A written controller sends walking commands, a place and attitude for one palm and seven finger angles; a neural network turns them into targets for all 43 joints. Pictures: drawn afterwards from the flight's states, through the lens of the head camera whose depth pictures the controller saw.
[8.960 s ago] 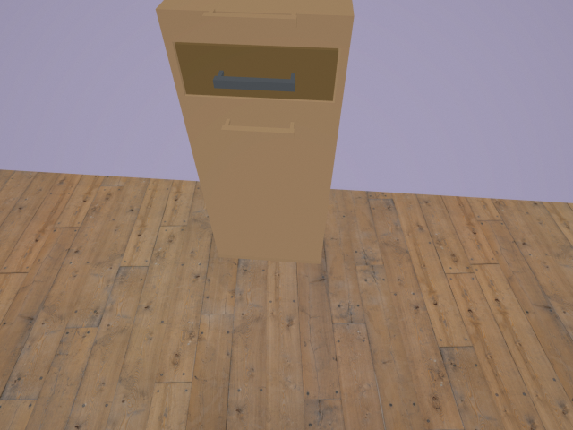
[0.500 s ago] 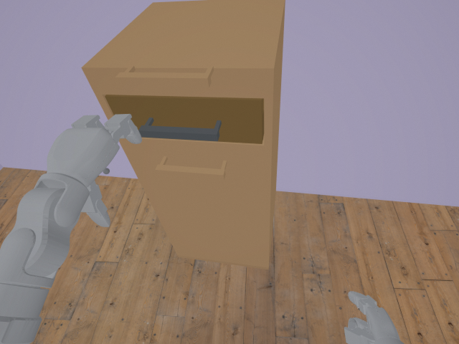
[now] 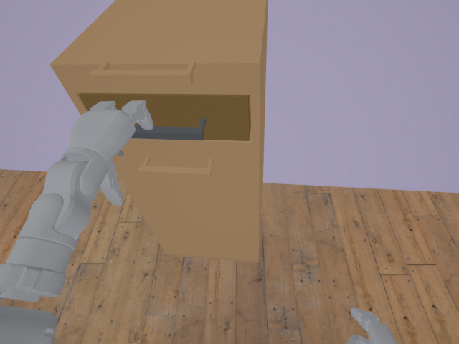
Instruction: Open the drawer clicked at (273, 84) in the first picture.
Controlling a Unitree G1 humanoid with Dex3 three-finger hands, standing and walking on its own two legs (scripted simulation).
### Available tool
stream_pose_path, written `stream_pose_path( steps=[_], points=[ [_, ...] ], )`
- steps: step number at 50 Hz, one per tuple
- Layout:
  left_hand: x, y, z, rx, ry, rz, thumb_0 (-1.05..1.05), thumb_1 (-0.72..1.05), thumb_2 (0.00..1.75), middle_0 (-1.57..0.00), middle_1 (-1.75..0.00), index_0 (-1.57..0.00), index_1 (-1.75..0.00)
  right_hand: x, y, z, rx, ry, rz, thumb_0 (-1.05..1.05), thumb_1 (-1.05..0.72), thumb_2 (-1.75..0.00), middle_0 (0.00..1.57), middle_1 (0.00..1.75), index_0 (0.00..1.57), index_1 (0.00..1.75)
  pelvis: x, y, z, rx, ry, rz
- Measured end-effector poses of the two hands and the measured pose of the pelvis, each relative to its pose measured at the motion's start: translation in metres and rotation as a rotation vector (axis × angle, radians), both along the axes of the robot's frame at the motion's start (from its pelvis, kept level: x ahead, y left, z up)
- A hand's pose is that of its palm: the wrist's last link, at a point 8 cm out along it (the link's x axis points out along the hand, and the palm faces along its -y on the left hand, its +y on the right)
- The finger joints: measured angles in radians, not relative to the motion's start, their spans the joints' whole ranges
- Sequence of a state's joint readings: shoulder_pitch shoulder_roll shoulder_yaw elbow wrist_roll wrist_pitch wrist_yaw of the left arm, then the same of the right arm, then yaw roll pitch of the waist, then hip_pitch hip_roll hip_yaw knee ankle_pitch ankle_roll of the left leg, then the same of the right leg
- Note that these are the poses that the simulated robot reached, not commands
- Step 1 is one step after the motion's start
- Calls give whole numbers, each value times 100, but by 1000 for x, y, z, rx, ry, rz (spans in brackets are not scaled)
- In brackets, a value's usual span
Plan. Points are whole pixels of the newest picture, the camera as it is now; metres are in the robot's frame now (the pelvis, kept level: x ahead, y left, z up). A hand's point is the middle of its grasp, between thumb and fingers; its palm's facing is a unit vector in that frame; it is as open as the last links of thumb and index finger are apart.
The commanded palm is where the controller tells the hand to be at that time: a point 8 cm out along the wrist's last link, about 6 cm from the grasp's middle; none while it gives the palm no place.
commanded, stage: move the hooked fingers above the handle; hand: left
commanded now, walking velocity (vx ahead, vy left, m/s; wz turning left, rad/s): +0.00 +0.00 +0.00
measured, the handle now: (163, 127) +0.54 +0.21 +0.06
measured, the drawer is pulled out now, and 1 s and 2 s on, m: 0.00 0.00 0.00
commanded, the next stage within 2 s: none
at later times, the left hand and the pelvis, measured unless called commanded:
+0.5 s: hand (141, 141) +0.43 +0.21 +0.13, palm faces +0.00 -0.05 -1.00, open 13.9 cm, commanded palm +0.41 +0.22 +0.19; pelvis +0.02 +0.00 +0.00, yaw +0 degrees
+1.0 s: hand (157, 125) +0.49 +0.19 +0.12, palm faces -0.02 -0.04 -1.00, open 13.8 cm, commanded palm +0.47 +0.21 +0.18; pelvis +0.02 -0.01 -0.01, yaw -1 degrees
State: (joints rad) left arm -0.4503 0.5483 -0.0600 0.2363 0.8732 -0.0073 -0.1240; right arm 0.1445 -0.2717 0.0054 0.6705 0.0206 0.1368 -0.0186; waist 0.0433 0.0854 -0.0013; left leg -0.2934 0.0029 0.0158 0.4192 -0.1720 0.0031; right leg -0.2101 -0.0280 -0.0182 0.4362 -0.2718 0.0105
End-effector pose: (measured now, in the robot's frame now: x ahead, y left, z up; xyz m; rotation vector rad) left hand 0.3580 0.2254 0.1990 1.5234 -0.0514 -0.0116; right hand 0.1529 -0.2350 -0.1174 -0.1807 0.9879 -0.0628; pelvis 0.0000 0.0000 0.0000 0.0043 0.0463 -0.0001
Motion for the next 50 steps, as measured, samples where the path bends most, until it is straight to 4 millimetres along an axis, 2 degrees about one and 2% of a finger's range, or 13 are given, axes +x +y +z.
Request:
stream_pose_path(
  steps=[6, 13, 22, 28, 34, 42, 50],
  points=[
    [12, -1, -6, -12, 11, 3, 0, -49, 30, -31, -120, -32, -120, -8, -8, -5, -2, 46, -35, 1, -90, -90, 20, 30, 19, 29, 9, 1, -1, 3, 16, -10],
    [22, 6, -18, -6, 35, 24, 0, -49, 30, -31, -120, -32, -120, -3, -13, -5, -16, 55, -47, 1, -90, -90, 20, 30, 19, 29, 16, -1, -2, 3, 34, -8],
    [40, -13, -16, -4, 12, -13, 0, -49, 30, -32, -120, -32, -120, 11, -12, -5, -12, 38, -46, 1, -90, -90, 20, 30, 19, 29, 20, -3, -4, 2, 52, 2],
    [58, -17, -19, 5, 33, 16, 0, -49, 30, -31, -120, -32, -120, 9, -13, -7, -4, 41, -65, 0, -90, -90, 20, 30, 20, 29, 21, -6, -6, 4, 65, -4],
    [71, -16, -23, 13, 66, 28, 0, -49, 30, -31, -120, -32, -120, -7, -21, -11, -17, 83, -96, 0, -90, -90, 20, 30, 20, 29, 23, -9, -7, 5, 76, -5],
    [90, -22, -32, 19, 97, -12, 0, -49, 30, -31, -120, -32, -120, -40, -35, -18, -56, 171, -151, 0, -90, -90, 20, 30, 20, 29, 23, -10, -10, 3, 100, -7],
    [110, -29, -29, 5, 43, -27, 0, -49, 30, -32, -120, -32, -120, -72, -43, -22, -69, 241, -208, 0, -90, -90, 20, 30, 20, 29, 24, -9, -12, 2, 132, -21]
  ],
)
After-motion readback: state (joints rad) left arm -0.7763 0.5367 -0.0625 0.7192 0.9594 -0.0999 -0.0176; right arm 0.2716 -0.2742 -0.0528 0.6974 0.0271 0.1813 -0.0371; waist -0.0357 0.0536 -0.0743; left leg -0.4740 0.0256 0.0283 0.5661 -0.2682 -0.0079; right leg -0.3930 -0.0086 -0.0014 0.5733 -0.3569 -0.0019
